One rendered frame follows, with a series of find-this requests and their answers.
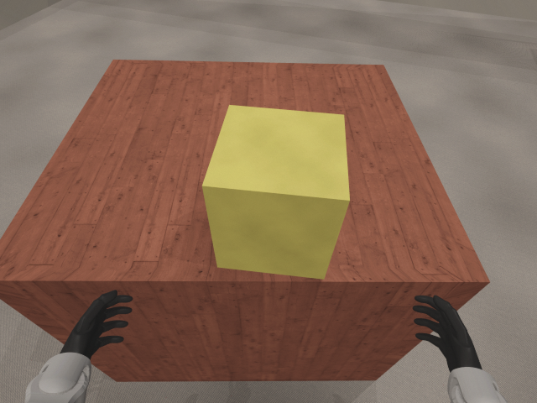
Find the carton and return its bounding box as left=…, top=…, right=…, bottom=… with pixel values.
left=202, top=105, right=350, bottom=280

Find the right robot hand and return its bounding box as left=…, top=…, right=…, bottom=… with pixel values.
left=413, top=296, right=482, bottom=372

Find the pedestal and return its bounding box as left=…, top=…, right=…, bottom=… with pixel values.
left=0, top=60, right=490, bottom=382

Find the robot left forearm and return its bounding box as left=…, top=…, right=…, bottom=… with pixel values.
left=24, top=353, right=91, bottom=403

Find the robot right forearm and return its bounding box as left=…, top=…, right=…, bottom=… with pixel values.
left=447, top=367, right=508, bottom=403

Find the left robot hand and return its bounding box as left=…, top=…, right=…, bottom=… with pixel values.
left=60, top=290, right=133, bottom=360

